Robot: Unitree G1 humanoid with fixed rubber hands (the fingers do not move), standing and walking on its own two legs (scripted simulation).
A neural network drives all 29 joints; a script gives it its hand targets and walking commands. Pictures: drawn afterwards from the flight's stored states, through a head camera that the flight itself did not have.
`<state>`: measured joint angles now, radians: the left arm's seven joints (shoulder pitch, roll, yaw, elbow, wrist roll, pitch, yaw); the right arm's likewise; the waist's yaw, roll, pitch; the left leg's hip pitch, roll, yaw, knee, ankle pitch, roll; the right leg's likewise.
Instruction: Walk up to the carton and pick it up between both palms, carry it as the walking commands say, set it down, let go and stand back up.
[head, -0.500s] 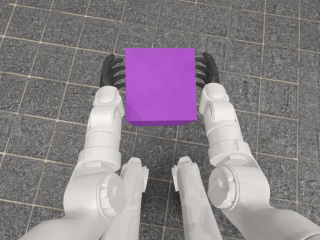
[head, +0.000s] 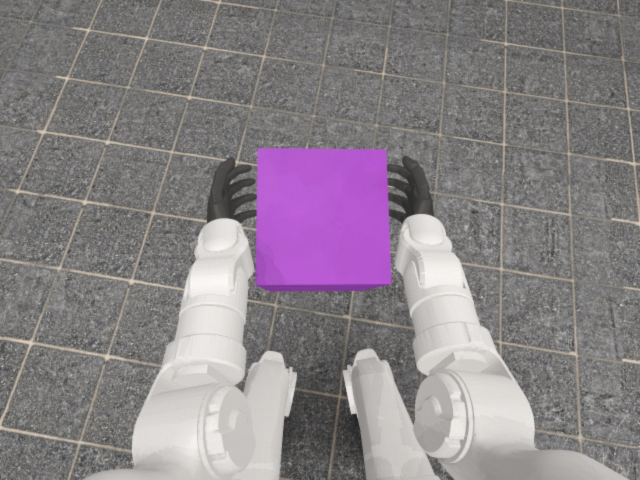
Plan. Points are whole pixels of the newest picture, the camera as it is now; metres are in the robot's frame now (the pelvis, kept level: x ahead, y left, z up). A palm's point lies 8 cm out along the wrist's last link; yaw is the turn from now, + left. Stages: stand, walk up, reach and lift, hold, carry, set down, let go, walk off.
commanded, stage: reach and lift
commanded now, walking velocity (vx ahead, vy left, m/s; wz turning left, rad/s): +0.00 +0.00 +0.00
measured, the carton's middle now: (319, 231) +0.43 +0.00 -0.13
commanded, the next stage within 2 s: none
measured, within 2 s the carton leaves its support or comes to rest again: neither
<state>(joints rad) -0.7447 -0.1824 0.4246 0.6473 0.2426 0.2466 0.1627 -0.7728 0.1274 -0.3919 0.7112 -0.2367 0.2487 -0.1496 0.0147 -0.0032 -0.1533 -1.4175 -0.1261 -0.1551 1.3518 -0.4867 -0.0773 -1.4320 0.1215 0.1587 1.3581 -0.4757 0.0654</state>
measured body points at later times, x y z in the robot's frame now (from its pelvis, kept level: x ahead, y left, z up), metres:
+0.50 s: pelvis +0.02 +0.00 +0.07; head +0.16 +0.00 +0.49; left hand +0.41 +0.12 +0.02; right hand +0.41 -0.12 +0.01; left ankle +0.07 +0.14 -0.59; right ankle +0.07 -0.14 -0.59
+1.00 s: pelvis +0.03 +0.00 +0.12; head +0.13 +0.00 +0.56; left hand +0.39 +0.13 +0.09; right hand +0.40 -0.12 +0.09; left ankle +0.07 +0.14 -0.59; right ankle +0.07 -0.14 -0.59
